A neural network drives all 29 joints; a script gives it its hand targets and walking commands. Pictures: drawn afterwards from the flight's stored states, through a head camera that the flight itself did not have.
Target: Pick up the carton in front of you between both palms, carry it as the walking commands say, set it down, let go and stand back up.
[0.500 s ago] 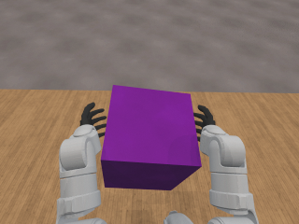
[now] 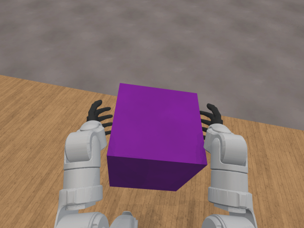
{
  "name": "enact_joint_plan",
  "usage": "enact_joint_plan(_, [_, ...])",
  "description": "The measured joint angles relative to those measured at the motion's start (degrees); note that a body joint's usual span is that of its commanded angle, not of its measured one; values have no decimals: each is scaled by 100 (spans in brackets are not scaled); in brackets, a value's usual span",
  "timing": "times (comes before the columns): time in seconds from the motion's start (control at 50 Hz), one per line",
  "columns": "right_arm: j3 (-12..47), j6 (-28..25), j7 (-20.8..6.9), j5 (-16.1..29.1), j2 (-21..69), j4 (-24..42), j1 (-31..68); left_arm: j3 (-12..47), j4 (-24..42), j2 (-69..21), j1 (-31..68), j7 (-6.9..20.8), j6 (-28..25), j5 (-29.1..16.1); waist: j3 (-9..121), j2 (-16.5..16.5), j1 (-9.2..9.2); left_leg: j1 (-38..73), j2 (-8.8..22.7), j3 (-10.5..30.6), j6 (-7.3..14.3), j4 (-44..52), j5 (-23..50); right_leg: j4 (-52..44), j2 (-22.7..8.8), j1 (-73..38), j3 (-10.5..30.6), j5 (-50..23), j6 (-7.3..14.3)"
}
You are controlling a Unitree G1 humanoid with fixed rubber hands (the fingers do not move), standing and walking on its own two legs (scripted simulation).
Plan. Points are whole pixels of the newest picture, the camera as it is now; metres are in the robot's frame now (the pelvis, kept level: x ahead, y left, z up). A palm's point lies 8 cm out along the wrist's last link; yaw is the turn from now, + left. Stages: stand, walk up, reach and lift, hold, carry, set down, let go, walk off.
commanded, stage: carry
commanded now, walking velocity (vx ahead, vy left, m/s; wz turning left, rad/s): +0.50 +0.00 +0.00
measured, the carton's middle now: (150, 142) +0.36 +0.04 -0.01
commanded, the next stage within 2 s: none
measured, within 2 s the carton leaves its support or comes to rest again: neither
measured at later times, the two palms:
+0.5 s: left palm (138, 49) +0.69 +0.11 +0.08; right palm (221, 56) +0.67 -0.18 +0.08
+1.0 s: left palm (140, 24) +0.97 +0.14 +0.04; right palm (203, 27) +0.96 -0.16 +0.03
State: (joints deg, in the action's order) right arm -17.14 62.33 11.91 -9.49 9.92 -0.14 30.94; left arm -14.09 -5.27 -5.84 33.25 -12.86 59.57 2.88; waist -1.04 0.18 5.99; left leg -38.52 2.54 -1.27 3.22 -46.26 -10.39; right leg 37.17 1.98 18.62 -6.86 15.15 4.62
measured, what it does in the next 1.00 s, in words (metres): goes down: left foot, then right foot 0.05 m lower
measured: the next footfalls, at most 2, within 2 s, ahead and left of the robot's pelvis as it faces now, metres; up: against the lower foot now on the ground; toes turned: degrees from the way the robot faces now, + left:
left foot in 0.12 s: +0.21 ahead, +0.12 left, -0.03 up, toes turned +2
right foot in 0.52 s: +0.51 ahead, -0.09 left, -0.08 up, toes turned -3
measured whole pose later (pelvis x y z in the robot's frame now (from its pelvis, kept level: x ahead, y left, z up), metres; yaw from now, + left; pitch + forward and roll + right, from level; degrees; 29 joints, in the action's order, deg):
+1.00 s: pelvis +0.62 -0.02 -0.10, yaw -1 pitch +6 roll -2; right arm -16.6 61.1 12.1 -7.3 8.1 4.9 30.1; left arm -12.6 -2.5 -6.9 34.4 -12.0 58.7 3.8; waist 4.6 1.2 4.6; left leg -28.4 2.0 -3.5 3.5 -27.3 5.7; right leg 39.7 4.2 12.6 -4.8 23.4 3.3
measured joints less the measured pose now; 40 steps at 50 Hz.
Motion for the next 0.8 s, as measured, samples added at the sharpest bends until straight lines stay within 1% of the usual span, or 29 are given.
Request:
enact_joint_plan(0.02, [-16,-28,3,19,-21,120,-44,15,-12,-44,53,5,-71,20,29,9,-18,62,12,-5,19,226,303,-14,20,-104,-16,117,-28])
enact_joint_plan(0.06, [-11,-54,12,107,-61,352,-105,63,133,-102,72,1,-125,36,126,-10,-54,310,-27,-2,32,745,675,29,53,-294,10,395,-83])
enact_joint_plan(0.08, [-19,-51,15,191,-80,462,-113,74,222,-119,83,-6,-129,23,178,-32,-59,529,-75,-44,30,1129,846,107,54,-389,51,573,-117])
enact_joint_plan(0.1, [-3,-36,21,226,-105,546,-92,72,285,-131,101,-4,-132,15,246,-45,-62,791,-120,-139,55,1540,1173,258,47,-467,88,784,-151])
enact_joint_plan(0.12, [27,-33,25,262,-112,559,-23,63,386,-94,106,0,-113,-2,318,-48,-115,1032,-132,-250,85,1776,1388,536,32,-488,109,1004,-185])
enact_joint_plan(0.14, [71,-116,22,261,-79,508,68,59,447,21,146,20,-108,-48,323,-207,-235,1036,-243,-362,113,1601,1207,1039,-111,-333,200,954,-228])
enact_joint_plan(0.16, [131,-177,19,224,-48,417,186,23,470,138,180,62,-103,-89,304,-280,-362,1001,-308,-424,151,1351,933,1734,-124,-61,397,1133,-286])
enact_joint_plan(0.2, [268,-158,81,241,-55,261,313,-31,431,282,146,158,-86,-138,296,-163,-610,1031,-304,-426,214,1065,480,2997,-3,587,607,1626,-261])
enact_joint_plan(0.22, [327,-92,111,246,-85,236,300,-37,420,276,95,176,-57,-134,294,-66,-713,1107,-275,-399,217,1028,336,3357,24,895,608,1657,-252])
enact_joint_plan(0.24, [353,-25,140,294,-108,242,249,-52,439,230,39,177,-9,-105,285,4,-810,1221,-251,-374,165,1049,243,3450,9,1160,596,1582,-268])
enact_joint_plan(0.28, [362,85,150,367,-143,285,128,-95,515,78,-60,195,98,35,267,62,-972,1486,-235,-363,167,1138,76,3159,-73,1615,620,1257,-268])
enact_joint_plan(0.34, [341,193,174,521,-206,327,-14,-136,589,-115,-147,203,214,223,230,3,-1124,1960,-255,-354,148,1278,-193,2303,-224,2042,635,638,-244])
enact_joint_plan(0.38, [334,207,197,641,-229,304,-18,-198,732,-221,-217,206,272,335,240,-35,-1183,2263,-263,-341,100,1316,-419,1647,-294,2163,603,-34,-200])
enact_joint_plan(0.42, [398,190,197,710,-270,245,67,-244,910,-258,-273,215,307,401,262,-55,-1211,2572,-282,-332,27,1300,-693,700,-336,2051,554,-947,-152])
enact_joint_plan(0.46, [479,173,168,740,-350,166,204,-236,1017,-230,-263,271,341,414,308,-37,-1190,2828,-275,-302,-55,1097,-1077,-210,-313,1737,443,-1843,-107])
enact_joint_plan(0.48, [485,165,133,717,-396,84,287,-186,964,-190,-215,289,339,455,347,-32,-1142,2900,-256,-298,-86,817,-1326,-635,-291,1488,352,-2197,-63])
enact_joint_plan(0.5, [474,160,92,686,-437,-19,366,-135,867,-138,-145,296,351,485,408,-69,-1077,2921,-253,-318,-92,395,-1584,-993,-296,1198,253,-2513,-33])
enact_joint_plan(0.52, [478,186,65,656,-492,-102,434,-112,741,-103,-51,306,375,509,512,-177,-1008,2859,-298,-337,-88,-171,-1814,-1160,-360,925,233,-2840,5])
enact_joint_plan(0.54, [499,190,25,646,-589,-200,504,-80,613,-108,4,308,332,540,623,-153,-871,2622,-302,-227,-99,-881,-2019,-910,-308,889,265,-2031,67])
enact_joint_plan(0.56, [512,169,-4,661,-672,-297,565,-35,513,-124,17,264,267,552,664,-32,-708,2271,-287,-23,-107,-1628,-2219,-484,-182,1051,260,-1286,-39])
enact_joint_plan(0.58, [492,185,-7,656,-698,-374,607,-19,424,-133,4,249,226,552,629,40,-594,1917,-305,163,-98,-2286,-2319,-89,-97,1196,212,-1017,-39])
enact_joint_plan(0.6, [443,229,3,632,-667,-444,619,-25,356,-132,-39,228,230,508,574,16,-518,1585,-350,250,-93,-2751,-2290,143,-81,1237,182,-955,3])
enact_joint_plan(0.62, [376,257,14,577,-600,-533,598,-34,276,-129,-108,208,247,462,529,-49,-442,1279,-379,251,-106,-2991,-2230,237,-91,1206,171,-955,45])
enact_joint_plan(0.66, [284,286,4,402,-429,-696,492,-67,137,-93,-269,167,300,338,443,-183,-286,728,-346,125,-134,-3000,-2053,225,-111,1044,185,-892,84])
enact_joint_plan(0.72, [203,247,-3,175,-151,-705,292,-121,119,-15,-464,154,339,180,297,-250,-108,156,-245,21,-100,-2335,-1805,64,-75,736,245,-717,95])
enact_joint_plan(0.76, [136,160,-5,77,-30,-573,177,-161,100,-18,-458,149,254,117,204,-172,-52,-108,-140,-6,-111,-1841,-1314,-83,-18,513,235,-625,88])
enact_joint_plan(0.8, [73,7,-14,-17,43,-374,63,-127,100,-33,-355,137,133,109,137,-89,-47,-244,-59,-24,-118,-1286,-750,-220,31,291,197,-523,71])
